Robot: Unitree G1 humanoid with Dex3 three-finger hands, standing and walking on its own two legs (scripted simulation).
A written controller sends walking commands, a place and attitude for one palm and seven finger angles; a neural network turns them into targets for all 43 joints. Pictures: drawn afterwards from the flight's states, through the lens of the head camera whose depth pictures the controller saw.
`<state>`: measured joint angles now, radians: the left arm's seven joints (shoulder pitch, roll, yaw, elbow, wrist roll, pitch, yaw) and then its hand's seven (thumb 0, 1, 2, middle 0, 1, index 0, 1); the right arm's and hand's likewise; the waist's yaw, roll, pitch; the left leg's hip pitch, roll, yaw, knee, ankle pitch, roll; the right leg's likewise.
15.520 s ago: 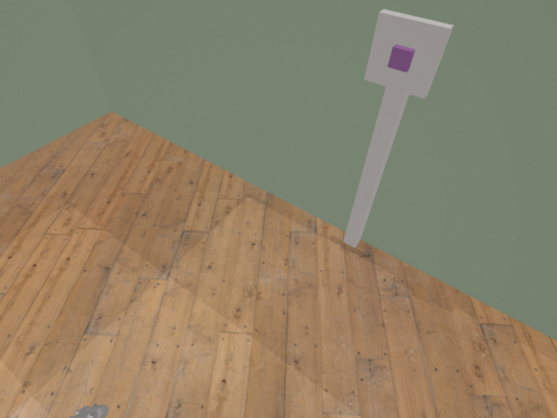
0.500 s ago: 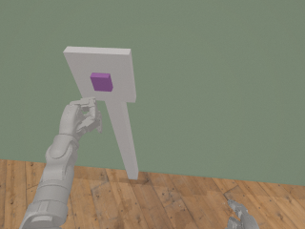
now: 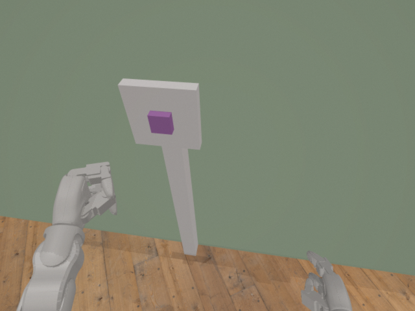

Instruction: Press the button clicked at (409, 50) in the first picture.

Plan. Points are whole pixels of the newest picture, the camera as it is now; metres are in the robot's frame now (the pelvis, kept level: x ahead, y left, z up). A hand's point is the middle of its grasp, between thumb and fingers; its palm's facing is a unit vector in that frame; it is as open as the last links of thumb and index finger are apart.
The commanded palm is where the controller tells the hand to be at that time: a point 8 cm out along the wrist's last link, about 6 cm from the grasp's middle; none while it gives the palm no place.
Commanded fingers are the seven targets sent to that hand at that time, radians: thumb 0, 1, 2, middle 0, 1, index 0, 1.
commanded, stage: draw the hand back to the body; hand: left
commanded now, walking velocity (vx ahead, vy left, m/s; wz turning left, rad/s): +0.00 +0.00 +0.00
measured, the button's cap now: (161, 121) +0.51 +0.16 +0.10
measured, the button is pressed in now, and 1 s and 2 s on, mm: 0 0 0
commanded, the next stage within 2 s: step back with the hand held close in 0.82 s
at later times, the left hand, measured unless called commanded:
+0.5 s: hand (53, 218) +0.20 +0.25 +0.16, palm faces +0.39 -0.84 -0.37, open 3.1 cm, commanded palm +0.15 +0.29 +0.18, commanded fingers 0.00 0.90 0.90 -1.30 -1.50 -1.30 -1.50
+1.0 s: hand (42, 222) +0.19 +0.25 +0.17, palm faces +0.42 -0.82 -0.39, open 3.1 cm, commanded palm +0.14 +0.28 +0.18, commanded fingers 0.00 0.90 0.90 -1.30 -1.50 -1.30 -1.50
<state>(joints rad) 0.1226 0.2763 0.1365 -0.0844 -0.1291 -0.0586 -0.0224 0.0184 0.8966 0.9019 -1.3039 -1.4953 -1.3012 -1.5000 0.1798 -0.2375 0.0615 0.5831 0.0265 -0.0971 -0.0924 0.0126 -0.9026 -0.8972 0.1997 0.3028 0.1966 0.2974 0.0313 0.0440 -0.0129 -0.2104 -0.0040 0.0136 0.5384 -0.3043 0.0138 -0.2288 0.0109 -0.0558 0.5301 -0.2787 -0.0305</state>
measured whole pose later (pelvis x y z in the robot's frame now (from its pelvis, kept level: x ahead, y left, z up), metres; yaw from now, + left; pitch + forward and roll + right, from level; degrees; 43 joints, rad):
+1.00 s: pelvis +0.01 +0.00 +0.01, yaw +0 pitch -4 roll -1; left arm 0.51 0.32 0.30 -0.46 -0.06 -0.11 0.11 0.02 0.89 0.90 -1.31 -1.49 -1.31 -1.50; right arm 0.21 -0.22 0.04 0.61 0.00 -0.09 -0.07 0.01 -0.90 -0.90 0.20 0.30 0.20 0.30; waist 0.06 0.07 0.00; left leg -0.09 0.00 0.01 0.43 -0.27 0.02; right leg -0.09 0.02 -0.06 0.39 -0.23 -0.02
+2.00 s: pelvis -0.13 +0.02 +0.00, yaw -1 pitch +4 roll -2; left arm 0.60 0.43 0.38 -0.63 -0.04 -0.27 0.12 0.02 0.89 0.90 -1.31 -1.49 -1.31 -1.50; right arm 0.12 -0.17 0.02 0.59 -0.02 -0.09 -0.05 0.01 -0.90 -0.90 0.20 0.30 0.20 0.30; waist 0.01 -0.02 0.04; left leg -0.49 0.00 0.03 0.48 -0.05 0.05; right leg -0.30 0.05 0.04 0.55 -0.31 0.00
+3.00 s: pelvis -0.30 +0.02 +0.00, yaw +2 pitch -1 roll -1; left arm 0.60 0.36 0.35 -0.52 -0.01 -0.23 0.15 0.01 0.89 0.90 -1.31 -1.49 -1.31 -1.50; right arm 0.28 -0.21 0.00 0.68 -0.01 -0.08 -0.06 0.01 -0.90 -0.90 0.20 0.30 0.20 0.30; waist 0.00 -0.01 -0.05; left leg -0.42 0.02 0.01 0.86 -0.38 0.02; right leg -0.28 0.01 -0.08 0.55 -0.25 -0.04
